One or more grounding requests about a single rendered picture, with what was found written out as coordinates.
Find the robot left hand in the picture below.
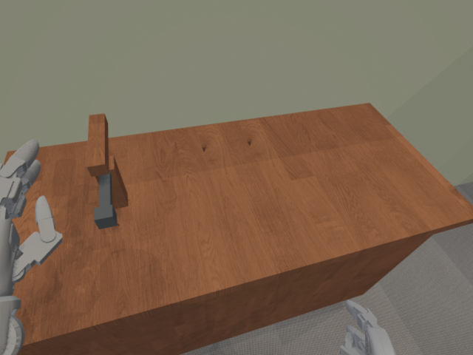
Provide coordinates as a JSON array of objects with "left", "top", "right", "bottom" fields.
[{"left": 0, "top": 139, "right": 62, "bottom": 297}]

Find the tap lever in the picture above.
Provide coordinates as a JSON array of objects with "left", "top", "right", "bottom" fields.
[{"left": 94, "top": 172, "right": 117, "bottom": 229}]

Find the robot left forearm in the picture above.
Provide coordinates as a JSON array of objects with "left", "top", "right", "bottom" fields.
[{"left": 0, "top": 296, "right": 24, "bottom": 355}]

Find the counter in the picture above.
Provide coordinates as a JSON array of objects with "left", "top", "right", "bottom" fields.
[{"left": 4, "top": 103, "right": 473, "bottom": 355}]

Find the robot right hand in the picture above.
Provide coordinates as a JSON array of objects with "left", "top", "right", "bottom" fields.
[{"left": 340, "top": 300, "right": 396, "bottom": 355}]

